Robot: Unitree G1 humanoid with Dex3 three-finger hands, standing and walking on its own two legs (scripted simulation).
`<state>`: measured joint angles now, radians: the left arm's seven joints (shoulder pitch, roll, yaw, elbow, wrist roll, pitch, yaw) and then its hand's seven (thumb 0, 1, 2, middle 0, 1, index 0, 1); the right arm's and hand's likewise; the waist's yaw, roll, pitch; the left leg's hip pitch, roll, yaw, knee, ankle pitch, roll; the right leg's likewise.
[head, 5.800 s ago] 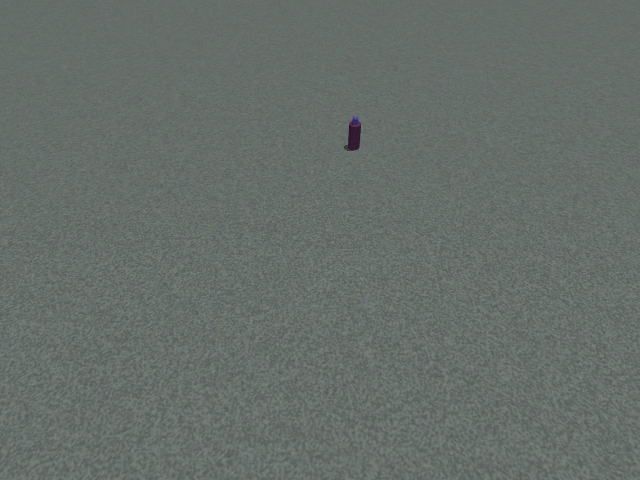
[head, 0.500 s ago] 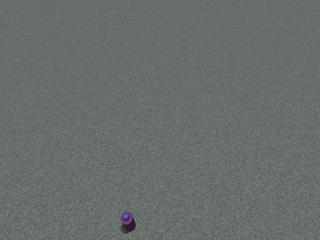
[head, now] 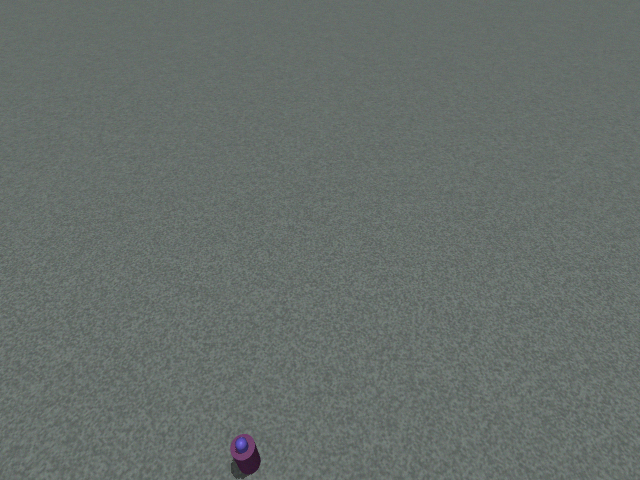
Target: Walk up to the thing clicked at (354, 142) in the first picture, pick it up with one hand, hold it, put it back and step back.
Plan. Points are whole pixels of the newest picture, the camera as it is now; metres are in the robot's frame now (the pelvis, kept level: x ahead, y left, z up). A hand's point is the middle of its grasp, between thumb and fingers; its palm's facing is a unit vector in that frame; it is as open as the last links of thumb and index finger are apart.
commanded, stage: walk up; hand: left
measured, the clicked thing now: (245, 452) +0.35 +0.21 -0.68
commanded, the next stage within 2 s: stand in 0.52 s
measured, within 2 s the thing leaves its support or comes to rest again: neither
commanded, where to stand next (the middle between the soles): +0.03 +0.00 m, yaw +1 degrees
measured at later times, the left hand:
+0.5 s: hand out of the picture +0.09 +0.26 -0.15, palm faces -0.01 -0.94 -0.33, open 7.4 cm
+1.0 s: hand out of the picture +0.07 +0.27 -0.15, palm faces -0.02 -0.94 -0.34, open 7.4 cm
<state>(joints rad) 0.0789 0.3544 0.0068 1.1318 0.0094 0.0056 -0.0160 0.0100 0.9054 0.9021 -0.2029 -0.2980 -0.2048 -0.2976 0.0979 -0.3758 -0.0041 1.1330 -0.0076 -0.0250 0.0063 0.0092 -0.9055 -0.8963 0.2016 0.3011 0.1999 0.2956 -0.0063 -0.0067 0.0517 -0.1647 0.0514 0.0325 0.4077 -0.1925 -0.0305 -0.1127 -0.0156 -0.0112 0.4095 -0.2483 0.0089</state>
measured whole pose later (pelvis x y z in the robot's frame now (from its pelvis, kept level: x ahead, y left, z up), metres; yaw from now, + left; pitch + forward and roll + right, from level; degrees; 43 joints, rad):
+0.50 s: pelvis +0.01 +0.01 +0.00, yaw +0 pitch -2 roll +0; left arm 0.08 0.35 0.01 1.15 0.01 0.01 -0.01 0.01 0.91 0.90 -0.20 -0.30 -0.20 -0.30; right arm 0.09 -0.35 0.00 1.14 -0.01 -0.03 0.00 0.01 -0.90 -0.90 0.20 0.30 0.20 0.30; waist 0.00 -0.01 0.04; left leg -0.14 0.03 0.04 0.36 -0.18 -0.02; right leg -0.08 -0.03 -0.01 0.35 -0.23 0.03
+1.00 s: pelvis -0.01 +0.01 +0.01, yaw +0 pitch -3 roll +0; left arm 0.09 0.35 0.00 1.14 0.02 -0.01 -0.01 0.01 0.91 0.90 -0.20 -0.30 -0.20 -0.30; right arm 0.07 -0.35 -0.01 1.15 -0.01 0.00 0.01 0.01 -0.91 -0.90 0.20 0.30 0.20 0.30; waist 0.00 0.00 0.06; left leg -0.13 0.03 0.03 0.32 -0.13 -0.01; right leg -0.07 -0.03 -0.01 0.30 -0.18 0.03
